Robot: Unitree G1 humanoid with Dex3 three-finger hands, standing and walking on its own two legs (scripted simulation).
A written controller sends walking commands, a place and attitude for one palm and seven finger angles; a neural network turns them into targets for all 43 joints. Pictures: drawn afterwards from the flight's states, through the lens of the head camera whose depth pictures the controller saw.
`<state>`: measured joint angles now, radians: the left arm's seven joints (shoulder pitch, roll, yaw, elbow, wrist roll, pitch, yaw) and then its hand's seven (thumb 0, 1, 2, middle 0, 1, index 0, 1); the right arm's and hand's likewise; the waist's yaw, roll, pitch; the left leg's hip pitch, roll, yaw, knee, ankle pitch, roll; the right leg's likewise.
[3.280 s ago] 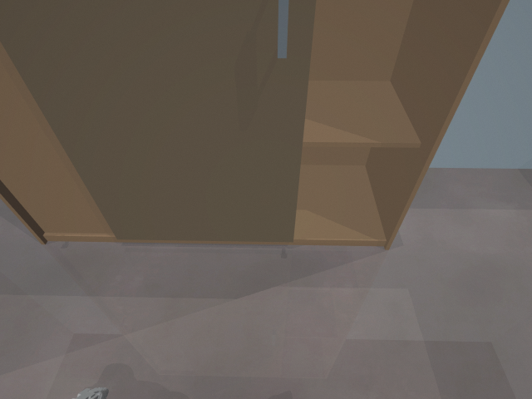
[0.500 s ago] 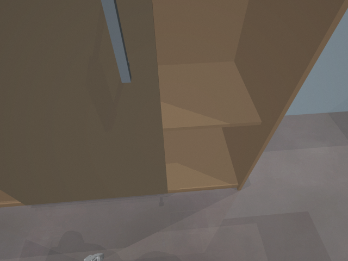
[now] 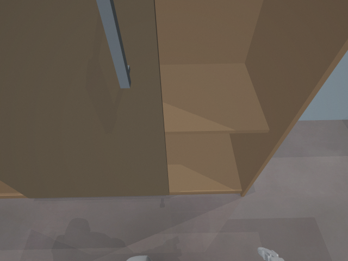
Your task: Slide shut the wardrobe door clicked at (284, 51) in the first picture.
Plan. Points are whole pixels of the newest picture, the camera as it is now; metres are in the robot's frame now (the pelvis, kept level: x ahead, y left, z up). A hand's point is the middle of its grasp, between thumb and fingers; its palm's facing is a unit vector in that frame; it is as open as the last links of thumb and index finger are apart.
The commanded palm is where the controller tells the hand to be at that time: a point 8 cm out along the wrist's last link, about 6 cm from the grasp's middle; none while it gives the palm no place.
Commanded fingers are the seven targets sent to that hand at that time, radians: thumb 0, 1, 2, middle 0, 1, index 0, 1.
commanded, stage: come to a stop and stand still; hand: left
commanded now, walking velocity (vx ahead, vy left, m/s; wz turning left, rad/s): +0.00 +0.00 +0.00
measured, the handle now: (117, 37) +0.48 +0.16 +0.25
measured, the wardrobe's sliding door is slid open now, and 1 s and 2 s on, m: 0.42 0.42 0.42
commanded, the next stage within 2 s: look again from close up in 1.34 s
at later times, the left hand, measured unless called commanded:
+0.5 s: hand out of the picture -0.02 +0.16 -0.16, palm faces +0.04 -0.98 -0.19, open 7.3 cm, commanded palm none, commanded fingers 0.00 0.90 0.90 -0.20 -0.30 -0.20 -0.30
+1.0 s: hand out of the picture -0.07 +0.15 -0.17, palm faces +0.02 -0.99 -0.16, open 7.4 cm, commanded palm none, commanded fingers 0.00 0.90 0.90 -0.20 -0.30 -0.20 -0.30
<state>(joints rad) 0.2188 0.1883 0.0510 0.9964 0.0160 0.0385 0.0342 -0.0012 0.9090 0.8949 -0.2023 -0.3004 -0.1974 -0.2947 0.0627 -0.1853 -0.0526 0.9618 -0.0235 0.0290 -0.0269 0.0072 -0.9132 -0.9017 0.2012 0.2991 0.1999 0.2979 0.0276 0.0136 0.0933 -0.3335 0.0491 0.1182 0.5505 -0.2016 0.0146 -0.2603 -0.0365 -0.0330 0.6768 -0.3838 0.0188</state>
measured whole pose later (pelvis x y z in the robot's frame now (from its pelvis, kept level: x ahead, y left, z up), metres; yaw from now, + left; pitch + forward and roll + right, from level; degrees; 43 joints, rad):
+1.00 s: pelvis -0.04 +0.00 +0.01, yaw +0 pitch -1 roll -1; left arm 0.34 0.11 -0.01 1.13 0.02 -0.02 0.04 0.00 0.91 0.89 -0.20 -0.30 -0.20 -0.30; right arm 0.32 -0.14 0.00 1.08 -0.02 -0.01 -0.02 0.01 -0.91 -0.90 0.20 0.30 0.20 0.30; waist -0.01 0.02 0.02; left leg -0.26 0.02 0.03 0.54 -0.26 0.01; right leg -0.25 -0.01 -0.05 0.50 -0.24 0.00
